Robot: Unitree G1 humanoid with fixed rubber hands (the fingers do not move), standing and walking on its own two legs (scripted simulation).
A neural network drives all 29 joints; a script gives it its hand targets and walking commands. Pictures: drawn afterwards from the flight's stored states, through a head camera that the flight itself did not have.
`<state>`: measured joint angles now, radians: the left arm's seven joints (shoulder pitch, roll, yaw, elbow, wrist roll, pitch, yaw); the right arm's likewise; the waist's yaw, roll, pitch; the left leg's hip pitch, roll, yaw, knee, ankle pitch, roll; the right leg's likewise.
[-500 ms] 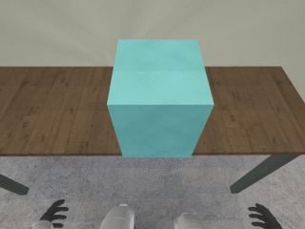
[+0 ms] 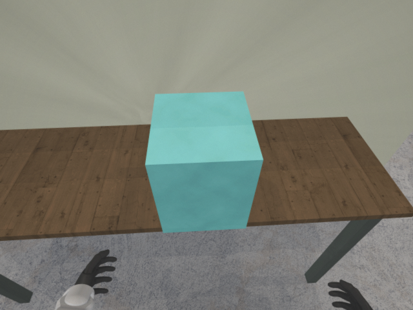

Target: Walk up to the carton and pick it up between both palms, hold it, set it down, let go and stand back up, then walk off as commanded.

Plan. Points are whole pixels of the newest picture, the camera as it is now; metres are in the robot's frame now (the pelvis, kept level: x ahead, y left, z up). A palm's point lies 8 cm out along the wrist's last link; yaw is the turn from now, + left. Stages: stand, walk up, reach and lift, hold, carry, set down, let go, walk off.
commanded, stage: reach and lift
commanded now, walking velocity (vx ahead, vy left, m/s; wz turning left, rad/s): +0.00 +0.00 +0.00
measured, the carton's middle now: (202, 163) +0.41 +0.03 +0.03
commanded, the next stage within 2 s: none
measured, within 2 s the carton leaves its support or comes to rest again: neither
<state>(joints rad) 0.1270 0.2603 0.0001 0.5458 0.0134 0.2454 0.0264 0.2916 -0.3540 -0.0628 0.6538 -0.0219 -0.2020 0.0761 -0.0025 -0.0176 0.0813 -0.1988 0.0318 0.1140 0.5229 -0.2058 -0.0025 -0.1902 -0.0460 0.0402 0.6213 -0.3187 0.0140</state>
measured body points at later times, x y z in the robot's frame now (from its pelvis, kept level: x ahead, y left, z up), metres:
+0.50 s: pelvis +0.03 +0.02 +0.01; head +0.01 +0.02 +0.46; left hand +0.21 +0.24 -0.04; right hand +0.18 -0.25 -0.02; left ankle +0.06 +0.13 -0.73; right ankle +0.02 -0.13 -0.73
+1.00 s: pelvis +0.03 -0.01 +0.02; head +0.02 -0.01 +0.47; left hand +0.23 +0.21 +0.01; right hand +0.21 -0.23 +0.03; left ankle +0.06 +0.13 -0.73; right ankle +0.02 -0.13 -0.73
